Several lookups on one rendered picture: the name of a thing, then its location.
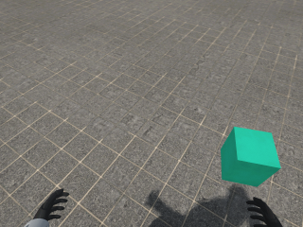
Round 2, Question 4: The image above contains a carton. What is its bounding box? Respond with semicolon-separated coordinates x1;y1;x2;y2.
221;127;281;187

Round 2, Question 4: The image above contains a left robot hand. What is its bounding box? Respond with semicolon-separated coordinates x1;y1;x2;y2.
33;188;69;221

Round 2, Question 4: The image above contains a right robot hand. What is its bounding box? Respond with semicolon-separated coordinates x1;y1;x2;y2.
246;197;283;227

